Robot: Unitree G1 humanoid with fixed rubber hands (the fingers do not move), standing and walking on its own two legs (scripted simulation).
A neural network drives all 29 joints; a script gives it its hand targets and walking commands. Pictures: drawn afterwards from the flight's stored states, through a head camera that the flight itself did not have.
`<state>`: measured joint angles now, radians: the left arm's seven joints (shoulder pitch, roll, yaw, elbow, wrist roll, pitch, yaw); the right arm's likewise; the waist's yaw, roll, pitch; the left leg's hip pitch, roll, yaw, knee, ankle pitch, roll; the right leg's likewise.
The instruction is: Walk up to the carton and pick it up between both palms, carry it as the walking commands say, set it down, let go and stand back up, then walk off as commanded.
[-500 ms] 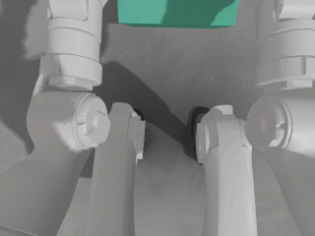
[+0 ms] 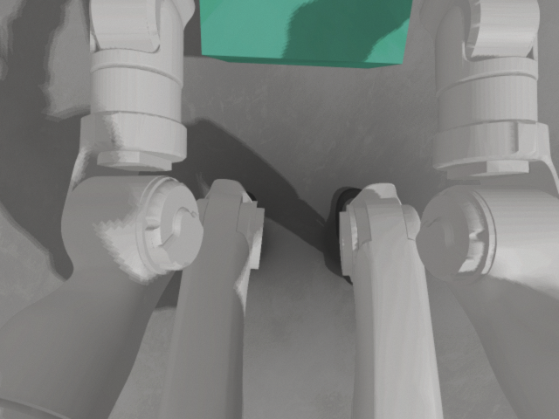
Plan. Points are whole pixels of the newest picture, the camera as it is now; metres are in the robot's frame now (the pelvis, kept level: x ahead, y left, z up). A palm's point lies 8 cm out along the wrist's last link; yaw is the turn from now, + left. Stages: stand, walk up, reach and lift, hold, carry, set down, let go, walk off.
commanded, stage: reach and lift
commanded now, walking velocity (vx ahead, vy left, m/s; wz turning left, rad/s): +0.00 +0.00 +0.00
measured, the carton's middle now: out of the picture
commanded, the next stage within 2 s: none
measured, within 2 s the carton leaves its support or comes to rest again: neither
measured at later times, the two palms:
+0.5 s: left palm out of the picture +0.55 +0.14 -0.05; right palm out of the picture +0.54 -0.14 -0.05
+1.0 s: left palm out of the picture +0.52 +0.14 +0.02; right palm out of the picture +0.52 -0.14 +0.01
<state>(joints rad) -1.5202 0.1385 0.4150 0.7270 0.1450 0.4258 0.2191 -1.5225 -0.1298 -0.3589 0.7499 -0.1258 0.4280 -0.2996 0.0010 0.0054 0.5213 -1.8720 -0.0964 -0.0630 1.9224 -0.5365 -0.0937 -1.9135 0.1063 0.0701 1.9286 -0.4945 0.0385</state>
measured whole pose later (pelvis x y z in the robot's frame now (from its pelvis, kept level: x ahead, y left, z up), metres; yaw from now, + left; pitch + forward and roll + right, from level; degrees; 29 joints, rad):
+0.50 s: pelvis -0.01 +0.00 +0.05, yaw +0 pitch +24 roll +2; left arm -1.43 0.11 0.41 0.65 0.14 0.45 0.22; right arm -1.44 -0.10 -0.35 0.67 -0.12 0.46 -0.30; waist 0.01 0.00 0.52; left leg -1.70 -0.11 -0.08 1.75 -0.48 -0.09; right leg -1.73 0.11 0.08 1.76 -0.44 0.04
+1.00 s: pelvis -0.01 +0.00 +0.10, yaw +0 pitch +20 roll +1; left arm -1.31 0.08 0.37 0.62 0.12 0.44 0.23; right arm -1.32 -0.07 -0.34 0.63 -0.09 0.45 -0.31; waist 0.01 0.01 0.52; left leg -1.49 -0.11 -0.10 1.59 -0.45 -0.09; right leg -1.51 0.11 0.09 1.59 -0.42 0.04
